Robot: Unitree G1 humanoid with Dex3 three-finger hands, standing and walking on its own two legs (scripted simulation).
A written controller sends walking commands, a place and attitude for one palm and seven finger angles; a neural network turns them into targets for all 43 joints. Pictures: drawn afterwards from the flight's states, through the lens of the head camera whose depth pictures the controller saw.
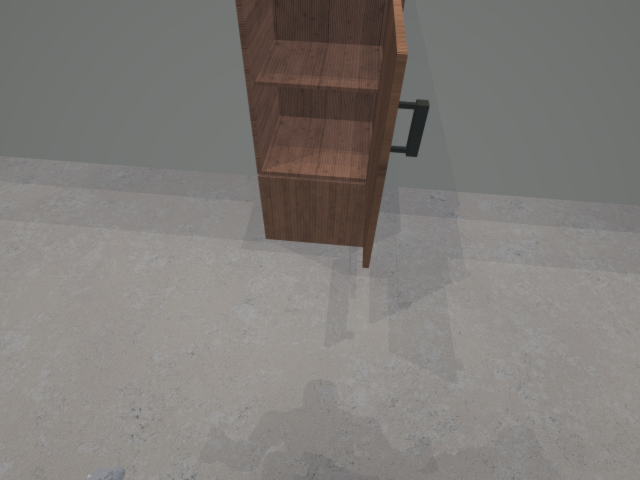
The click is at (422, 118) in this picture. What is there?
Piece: cupboard door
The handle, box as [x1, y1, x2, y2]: [390, 99, 429, 156]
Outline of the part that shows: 428,100 416,99 415,102 399,101 398,107 413,108 414,112 406,146 391,146 390,151 405,152 406,155 416,156 429,106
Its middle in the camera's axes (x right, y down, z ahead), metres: +0.18 -0.23 +0.81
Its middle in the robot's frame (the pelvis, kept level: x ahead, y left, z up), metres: +0.77 -0.14 +0.03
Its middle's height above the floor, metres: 0.80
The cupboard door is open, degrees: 90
